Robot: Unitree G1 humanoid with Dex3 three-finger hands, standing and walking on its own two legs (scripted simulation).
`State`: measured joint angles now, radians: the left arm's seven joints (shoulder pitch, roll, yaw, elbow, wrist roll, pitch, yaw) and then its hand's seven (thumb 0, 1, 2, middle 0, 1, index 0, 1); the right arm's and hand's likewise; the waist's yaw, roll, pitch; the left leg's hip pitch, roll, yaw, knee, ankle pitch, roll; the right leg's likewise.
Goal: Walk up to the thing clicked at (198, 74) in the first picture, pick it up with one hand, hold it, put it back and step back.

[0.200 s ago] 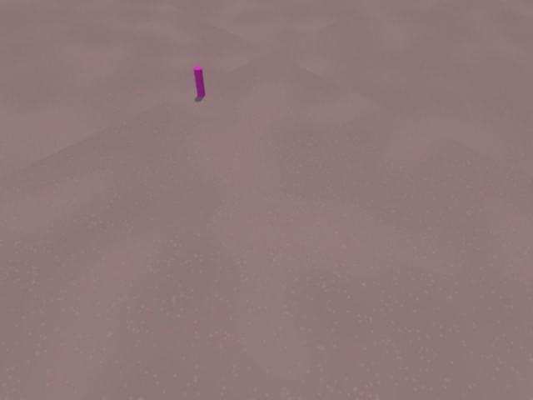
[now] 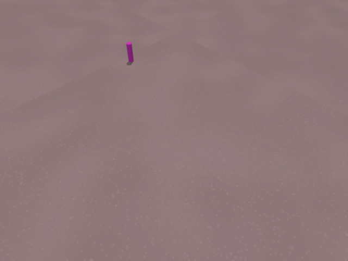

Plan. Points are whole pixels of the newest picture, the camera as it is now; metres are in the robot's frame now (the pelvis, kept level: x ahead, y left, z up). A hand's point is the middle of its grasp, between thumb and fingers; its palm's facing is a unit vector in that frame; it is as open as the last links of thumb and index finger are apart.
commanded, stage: stand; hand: left
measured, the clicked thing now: (130, 52) +2.04 +0.46 -0.69
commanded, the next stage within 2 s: walk up in 0.92 s
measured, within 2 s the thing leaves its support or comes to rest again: neither
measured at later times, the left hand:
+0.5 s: hand out of the picture +0.07 +0.25 -0.16, palm faces -0.02 -0.94 -0.33, open 7.4 cm
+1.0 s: hand out of the picture +0.08 +0.26 -0.16, palm faces +0.00 -0.95 -0.32, open 7.4 cm
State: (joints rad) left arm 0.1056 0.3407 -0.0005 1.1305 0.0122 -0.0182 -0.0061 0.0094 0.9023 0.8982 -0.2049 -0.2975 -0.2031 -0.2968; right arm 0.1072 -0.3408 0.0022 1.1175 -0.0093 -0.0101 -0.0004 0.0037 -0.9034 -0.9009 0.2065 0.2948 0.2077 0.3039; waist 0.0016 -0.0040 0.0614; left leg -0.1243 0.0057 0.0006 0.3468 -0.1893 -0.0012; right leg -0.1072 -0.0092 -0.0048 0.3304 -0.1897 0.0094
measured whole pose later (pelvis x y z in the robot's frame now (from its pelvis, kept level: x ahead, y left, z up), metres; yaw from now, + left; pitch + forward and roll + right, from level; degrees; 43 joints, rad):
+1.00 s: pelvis +0.01 +0.00 +0.00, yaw +1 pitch -1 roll +0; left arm 0.15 0.36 0.04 1.07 0.03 -0.04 -0.05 0.01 0.90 0.90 -0.21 -0.30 -0.20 -0.30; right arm 0.16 -0.36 -0.04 1.07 -0.02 -0.02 0.05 0.00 -0.90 -0.90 0.21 0.29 0.21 0.30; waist 0.00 0.00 0.02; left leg -0.19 0.00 -0.02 0.48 -0.37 0.04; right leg -0.16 -0.02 -0.03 0.46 -0.39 -0.02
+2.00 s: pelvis +0.48 +0.08 -0.01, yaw +9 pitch -2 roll -2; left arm 0.27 0.39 0.05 0.92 0.01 -0.10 -0.08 0.01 0.90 0.90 -0.21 -0.30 -0.21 -0.30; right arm 0.22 -0.44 -0.07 0.89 -0.02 -0.06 0.09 0.00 -0.91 -0.90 0.21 0.29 0.21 0.30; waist 0.03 0.05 0.06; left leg -0.55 0.12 0.01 0.81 -0.21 -0.01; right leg -0.13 -0.02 -0.13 0.41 -0.25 -0.03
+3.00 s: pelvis +1.00 +0.16 -0.02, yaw +9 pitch -2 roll -2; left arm 0.35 0.43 0.06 0.89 0.02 -0.08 -0.06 0.01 0.90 0.90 -0.21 -0.30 -0.21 -0.30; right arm 0.24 -0.43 -0.06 0.91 -0.03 -0.04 0.09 0.01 -0.90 -0.90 0.21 0.29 0.21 0.30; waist 0.05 0.03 0.07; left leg -0.48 0.10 0.02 0.60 -0.12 0.01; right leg -0.05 0.00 -0.13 0.44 -0.36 -0.01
